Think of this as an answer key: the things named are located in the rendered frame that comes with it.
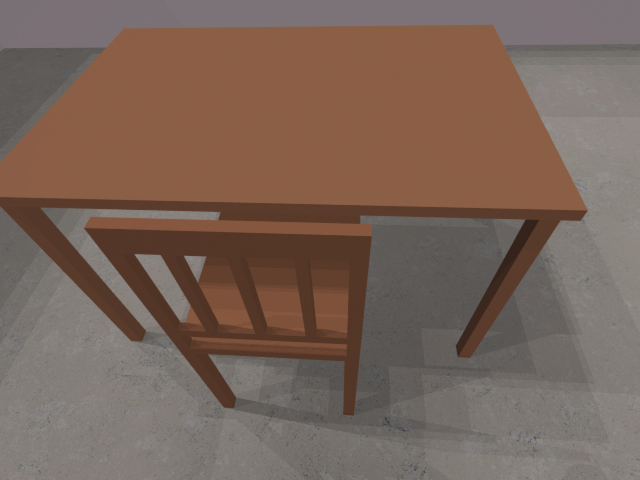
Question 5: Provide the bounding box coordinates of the chair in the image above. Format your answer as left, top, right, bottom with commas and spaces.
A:
84, 212, 372, 416

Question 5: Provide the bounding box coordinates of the table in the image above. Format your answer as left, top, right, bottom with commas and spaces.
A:
0, 25, 588, 358

